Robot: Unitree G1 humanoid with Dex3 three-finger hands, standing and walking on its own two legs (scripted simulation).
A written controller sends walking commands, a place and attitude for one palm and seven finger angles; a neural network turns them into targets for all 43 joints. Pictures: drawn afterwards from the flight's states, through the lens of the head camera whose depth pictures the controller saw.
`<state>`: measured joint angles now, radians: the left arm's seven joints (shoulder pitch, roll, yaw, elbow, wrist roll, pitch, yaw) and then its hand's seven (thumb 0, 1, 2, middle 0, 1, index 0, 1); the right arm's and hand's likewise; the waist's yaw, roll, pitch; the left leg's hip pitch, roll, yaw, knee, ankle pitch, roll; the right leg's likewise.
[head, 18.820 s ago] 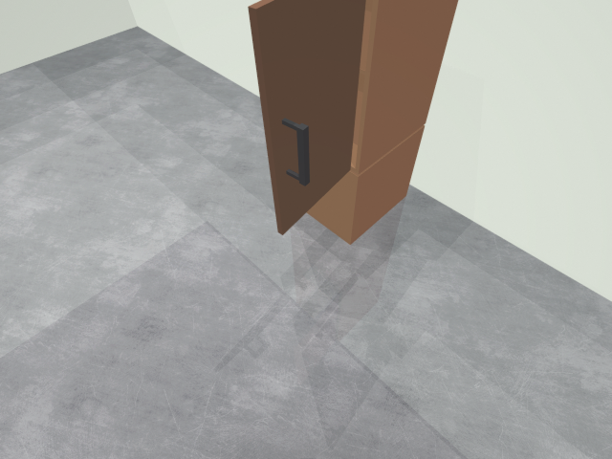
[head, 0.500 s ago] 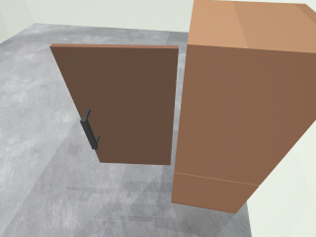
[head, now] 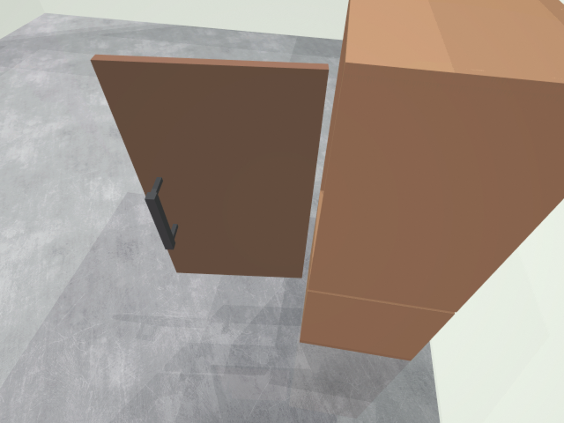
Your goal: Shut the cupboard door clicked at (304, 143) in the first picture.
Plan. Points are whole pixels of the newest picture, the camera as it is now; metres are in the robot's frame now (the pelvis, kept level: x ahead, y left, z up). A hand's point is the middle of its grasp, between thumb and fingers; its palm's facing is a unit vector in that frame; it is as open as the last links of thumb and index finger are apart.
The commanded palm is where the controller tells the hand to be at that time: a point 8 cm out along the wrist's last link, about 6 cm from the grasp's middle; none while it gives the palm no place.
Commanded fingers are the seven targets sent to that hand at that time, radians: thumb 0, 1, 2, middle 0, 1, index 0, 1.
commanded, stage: come to a stop and stand still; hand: left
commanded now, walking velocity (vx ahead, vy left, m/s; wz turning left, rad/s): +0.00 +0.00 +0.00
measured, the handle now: (164, 215) +0.51 +0.27 -0.07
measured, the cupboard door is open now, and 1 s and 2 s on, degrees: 97 97 97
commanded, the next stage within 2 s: look again from close up in 0.54 s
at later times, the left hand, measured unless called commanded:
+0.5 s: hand out of the picture +0.07 +0.24 -0.17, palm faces -0.02 -0.96 -0.29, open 7.3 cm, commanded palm none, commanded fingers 0.00 0.90 0.90 -0.20 -0.30 -0.20 -0.30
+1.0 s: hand out of the picture +0.09 +0.26 -0.16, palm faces -0.02 -0.94 -0.33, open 7.4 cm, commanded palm none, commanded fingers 0.00 0.90 0.90 -0.20 -0.30 -0.20 -0.30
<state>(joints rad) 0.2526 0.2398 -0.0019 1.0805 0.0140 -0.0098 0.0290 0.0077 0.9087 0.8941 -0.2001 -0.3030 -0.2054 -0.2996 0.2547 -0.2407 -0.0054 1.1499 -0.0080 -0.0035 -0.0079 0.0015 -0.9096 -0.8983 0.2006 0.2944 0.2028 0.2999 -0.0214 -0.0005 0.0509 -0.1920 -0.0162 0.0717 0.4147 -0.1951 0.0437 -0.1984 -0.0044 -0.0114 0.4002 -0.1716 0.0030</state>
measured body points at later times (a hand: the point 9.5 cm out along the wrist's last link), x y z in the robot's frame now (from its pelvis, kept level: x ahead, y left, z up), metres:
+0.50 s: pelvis +0.02 +0.02 +0.00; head +0.03 +0.03 +0.45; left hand +0.07 +0.29 -0.15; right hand +0.09 -0.25 -0.14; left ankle +0.02 +0.09 -0.74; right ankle +0.03 -0.12 -0.74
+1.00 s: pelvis +0.03 +0.01 +0.00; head +0.05 +0.02 +0.45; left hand +0.09 +0.30 -0.14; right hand +0.11 -0.27 -0.13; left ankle +0.02 +0.09 -0.74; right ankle +0.03 -0.12 -0.74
